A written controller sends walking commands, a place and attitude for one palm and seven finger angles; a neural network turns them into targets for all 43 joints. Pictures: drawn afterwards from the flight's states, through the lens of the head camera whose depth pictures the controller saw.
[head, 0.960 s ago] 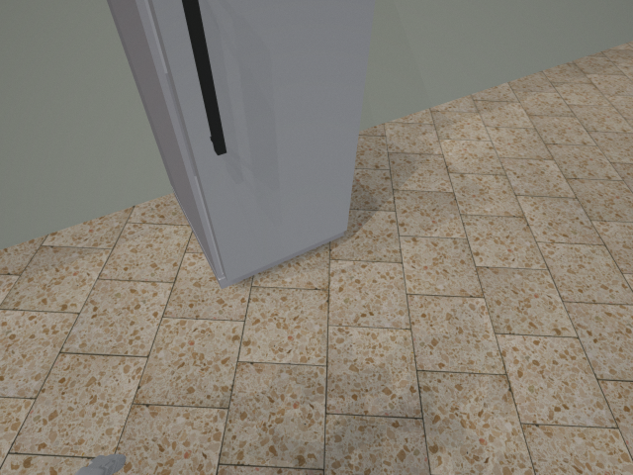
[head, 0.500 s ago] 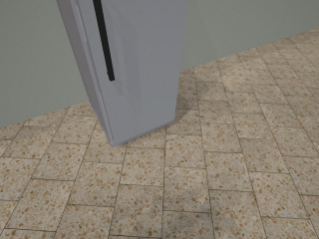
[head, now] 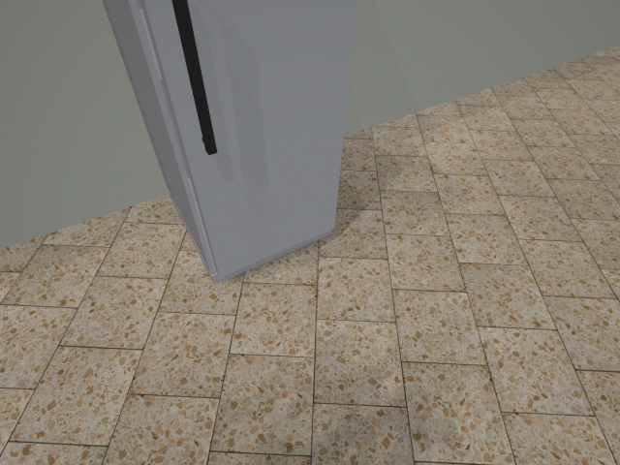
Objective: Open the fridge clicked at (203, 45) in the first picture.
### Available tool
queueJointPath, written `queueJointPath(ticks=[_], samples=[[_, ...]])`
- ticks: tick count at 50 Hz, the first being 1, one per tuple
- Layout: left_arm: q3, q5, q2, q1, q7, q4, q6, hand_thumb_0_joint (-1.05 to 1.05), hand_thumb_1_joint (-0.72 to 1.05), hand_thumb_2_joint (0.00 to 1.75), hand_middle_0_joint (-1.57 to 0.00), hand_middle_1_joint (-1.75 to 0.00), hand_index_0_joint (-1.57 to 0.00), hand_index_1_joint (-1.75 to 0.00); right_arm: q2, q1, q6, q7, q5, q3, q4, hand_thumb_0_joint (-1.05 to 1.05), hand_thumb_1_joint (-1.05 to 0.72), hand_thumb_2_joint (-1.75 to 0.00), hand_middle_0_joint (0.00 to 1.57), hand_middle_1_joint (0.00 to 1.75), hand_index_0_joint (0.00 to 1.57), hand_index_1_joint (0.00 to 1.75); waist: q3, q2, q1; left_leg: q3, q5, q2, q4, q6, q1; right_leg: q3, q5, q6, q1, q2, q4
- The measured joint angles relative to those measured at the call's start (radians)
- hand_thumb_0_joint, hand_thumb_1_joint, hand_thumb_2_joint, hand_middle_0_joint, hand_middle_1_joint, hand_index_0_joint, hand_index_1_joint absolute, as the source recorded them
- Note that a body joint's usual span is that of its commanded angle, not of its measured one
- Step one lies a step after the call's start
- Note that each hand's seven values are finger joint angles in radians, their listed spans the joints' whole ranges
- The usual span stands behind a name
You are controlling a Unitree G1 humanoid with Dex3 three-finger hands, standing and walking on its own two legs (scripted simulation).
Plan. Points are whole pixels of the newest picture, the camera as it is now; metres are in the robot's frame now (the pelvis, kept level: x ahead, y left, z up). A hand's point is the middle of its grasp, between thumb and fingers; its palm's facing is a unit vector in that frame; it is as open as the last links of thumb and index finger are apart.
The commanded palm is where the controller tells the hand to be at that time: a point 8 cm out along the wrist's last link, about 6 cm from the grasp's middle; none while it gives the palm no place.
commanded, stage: look at it before walking up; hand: left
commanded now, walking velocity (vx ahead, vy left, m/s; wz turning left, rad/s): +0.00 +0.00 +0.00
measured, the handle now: (191, 66) +0.86 +0.31 +0.11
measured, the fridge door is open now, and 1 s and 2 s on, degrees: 0 0 0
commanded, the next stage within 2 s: walk to a spot facing it in 0.58 s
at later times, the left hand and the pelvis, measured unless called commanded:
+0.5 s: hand out of the picture +0.08 +0.25 -0.16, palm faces -0.03 -0.94 -0.33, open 7.3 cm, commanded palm none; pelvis +0.01 +0.00 +0.00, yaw +0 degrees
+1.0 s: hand out of the picture +0.07 +0.21 -0.18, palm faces -0.12 -0.95 -0.28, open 7.3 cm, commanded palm none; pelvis -0.01 -0.01 -0.02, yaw -8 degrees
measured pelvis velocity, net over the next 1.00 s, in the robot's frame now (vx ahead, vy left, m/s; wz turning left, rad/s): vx -0.01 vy -0.01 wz -0.14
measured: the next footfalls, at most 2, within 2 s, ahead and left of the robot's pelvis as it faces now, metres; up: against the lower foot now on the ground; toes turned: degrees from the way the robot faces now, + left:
left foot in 1.54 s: +0.08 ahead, +0.11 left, +0.00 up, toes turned -23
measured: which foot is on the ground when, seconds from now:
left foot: down 0.00-1.00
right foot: down 0.00-1.00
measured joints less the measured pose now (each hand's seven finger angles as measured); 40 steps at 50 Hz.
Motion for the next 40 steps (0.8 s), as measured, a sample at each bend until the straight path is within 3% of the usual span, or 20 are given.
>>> queueJointPath(ticks=[35,40], samples=[[0.001,0.0,0.006,0.001,0.001,0.009,-0.002,0.0,0.91,0.9,-0.2,-0.3,-0.2,-0.3,-0.001,-0.031,-0.004,-0.003,0.003,0.004,-0.003,0.01,-0.9,-0.9,0.2,0.3,0.21,0.3,0.005,-0.004,0.009,-0.005,0.002,-0.004,-0.029,0.002,0.026,-0.005,0.001,0.004,0.029,-0.005,-0.031],[0.01,0.001,0.001,0.009,0.006,-0.007,0.012,0.0,0.91,0.9,-0.2,-0.3,-0.2,-0.3,0.005,-0.037,0.0,-0.012,0.0,-0.002,-0.019,0.01,-0.9,-0.9,0.2,0.3,0.21,0.3,0.004,-0.003,0.02,0.016,-0.01,0.003,-0.009,0.001,0.017,0.016,-0.003,0.004,0.009,0.003,-0.008]])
